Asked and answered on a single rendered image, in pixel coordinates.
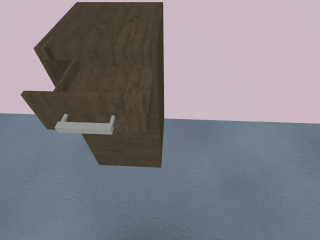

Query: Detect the handle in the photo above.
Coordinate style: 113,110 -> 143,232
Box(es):
55,114 -> 115,135

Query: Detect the cabinet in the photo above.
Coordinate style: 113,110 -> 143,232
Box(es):
33,2 -> 165,168

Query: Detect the drawer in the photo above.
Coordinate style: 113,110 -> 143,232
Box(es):
21,60 -> 154,133

